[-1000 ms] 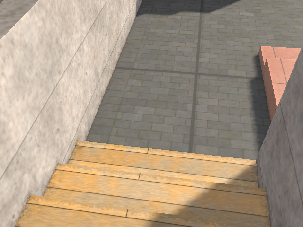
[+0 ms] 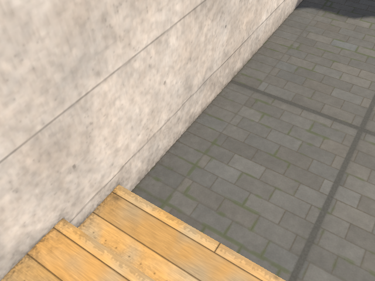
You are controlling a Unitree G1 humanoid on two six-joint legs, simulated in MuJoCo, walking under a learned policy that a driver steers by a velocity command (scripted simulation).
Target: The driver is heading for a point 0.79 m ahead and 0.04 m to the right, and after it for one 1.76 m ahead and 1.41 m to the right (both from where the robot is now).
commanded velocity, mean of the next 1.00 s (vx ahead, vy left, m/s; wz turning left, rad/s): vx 0.76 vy -0.23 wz -0.01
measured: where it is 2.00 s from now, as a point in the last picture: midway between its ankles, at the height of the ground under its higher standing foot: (247, 138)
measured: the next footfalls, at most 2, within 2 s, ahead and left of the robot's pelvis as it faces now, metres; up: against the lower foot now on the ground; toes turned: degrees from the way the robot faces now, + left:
right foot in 0.14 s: +0.23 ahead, -0.19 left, -0.15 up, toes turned +9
left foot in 0.48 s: +0.51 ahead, +0.11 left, -0.15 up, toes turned +21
